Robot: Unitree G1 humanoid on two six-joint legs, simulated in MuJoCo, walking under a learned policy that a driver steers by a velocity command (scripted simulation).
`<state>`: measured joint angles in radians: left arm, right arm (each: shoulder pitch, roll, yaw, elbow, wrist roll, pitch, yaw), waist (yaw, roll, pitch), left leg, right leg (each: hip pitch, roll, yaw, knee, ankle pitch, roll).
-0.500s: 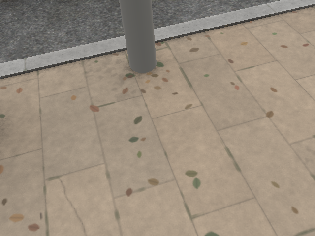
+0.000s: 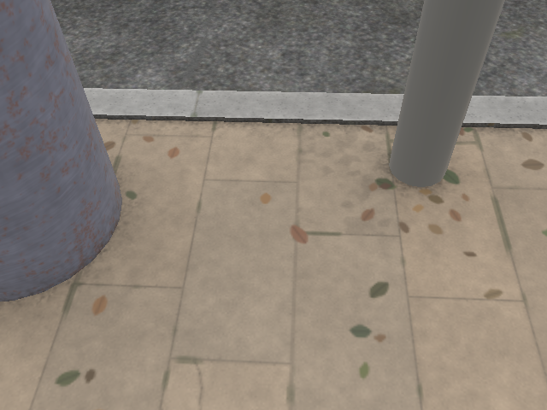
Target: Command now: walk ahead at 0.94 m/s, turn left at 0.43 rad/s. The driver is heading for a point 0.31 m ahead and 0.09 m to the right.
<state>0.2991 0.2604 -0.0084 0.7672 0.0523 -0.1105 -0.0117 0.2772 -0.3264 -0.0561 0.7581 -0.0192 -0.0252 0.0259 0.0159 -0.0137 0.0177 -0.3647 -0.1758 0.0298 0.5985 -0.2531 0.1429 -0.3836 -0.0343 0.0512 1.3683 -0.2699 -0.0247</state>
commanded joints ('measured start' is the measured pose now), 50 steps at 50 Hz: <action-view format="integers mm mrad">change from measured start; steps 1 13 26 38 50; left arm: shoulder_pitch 17 -69 -36 106 1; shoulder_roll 108 106 82 1 5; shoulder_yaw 12 17 24 17 16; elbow -87 -57 85 193 291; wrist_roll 17 -9 -21 -52 -46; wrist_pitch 21 12 -4 97 93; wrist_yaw -10 -24 -4 22 42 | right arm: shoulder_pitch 72 187 140 -61 28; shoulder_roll -84 -136 44 -30 50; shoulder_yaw -19 -16 57 56 61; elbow -22 90 75 113 227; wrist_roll -2 20 -10 -4 8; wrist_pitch -36 -98 37 8 -11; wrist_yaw -18 -45 -35 -65 -65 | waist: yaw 24 29 -91 43 -6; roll -25 91 -43 165 27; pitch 14 -58 -123 3 -4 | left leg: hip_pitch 173 385 100 -19 139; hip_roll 294 235 173 413 273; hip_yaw -442 -101 -81 -320 -170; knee -397 -234 380 -334 -278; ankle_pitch -69 1149 -99 -27 132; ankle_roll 161 -102 -145 -27 -84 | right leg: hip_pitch -298 147 18 150 197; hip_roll -98 139 -160 40 -42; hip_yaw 18 -174 -2 -36 31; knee -67 -845 -1080 -948 -1040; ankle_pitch -37 525 1017 -53 126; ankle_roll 5 -68 -236 -24 -17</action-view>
